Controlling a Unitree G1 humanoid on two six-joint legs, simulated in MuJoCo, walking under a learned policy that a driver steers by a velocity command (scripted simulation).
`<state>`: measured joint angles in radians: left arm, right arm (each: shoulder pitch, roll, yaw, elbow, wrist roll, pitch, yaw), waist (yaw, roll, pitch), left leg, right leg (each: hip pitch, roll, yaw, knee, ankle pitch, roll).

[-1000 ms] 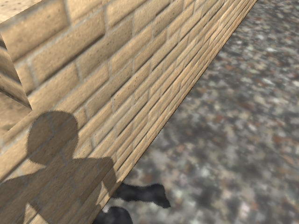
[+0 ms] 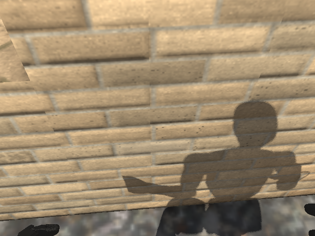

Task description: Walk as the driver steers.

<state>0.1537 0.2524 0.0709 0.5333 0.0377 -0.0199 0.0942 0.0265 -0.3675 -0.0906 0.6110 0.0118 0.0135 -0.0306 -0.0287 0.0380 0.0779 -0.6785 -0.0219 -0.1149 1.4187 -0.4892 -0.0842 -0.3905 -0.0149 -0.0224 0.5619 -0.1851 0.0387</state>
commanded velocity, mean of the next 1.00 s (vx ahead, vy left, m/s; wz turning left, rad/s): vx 0.01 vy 0.00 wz -0.02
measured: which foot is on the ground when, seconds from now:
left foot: up 0.00-0.22, down 0.24-1.00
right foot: down 0.00-0.24, up 0.26-0.56, down 0.58-0.76, up 0.78-1.00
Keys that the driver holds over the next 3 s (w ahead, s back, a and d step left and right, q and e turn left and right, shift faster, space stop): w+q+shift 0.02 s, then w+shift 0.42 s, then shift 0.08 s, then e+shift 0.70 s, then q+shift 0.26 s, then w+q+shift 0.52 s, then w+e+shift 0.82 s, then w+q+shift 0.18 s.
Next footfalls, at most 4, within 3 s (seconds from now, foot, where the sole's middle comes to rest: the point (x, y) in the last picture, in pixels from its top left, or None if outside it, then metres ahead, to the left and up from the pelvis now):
0.24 left None -0.04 0.12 -0.76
0.58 right None -0.02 -0.10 -0.76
1.06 right None -0.11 -0.14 -0.76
1.46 left None -0.01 0.07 -0.76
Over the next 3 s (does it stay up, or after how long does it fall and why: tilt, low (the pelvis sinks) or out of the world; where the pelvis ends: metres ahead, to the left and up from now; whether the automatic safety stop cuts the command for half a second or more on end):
stays up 0.05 -0.06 0.02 its command is cut before an obstacle after 1.6 s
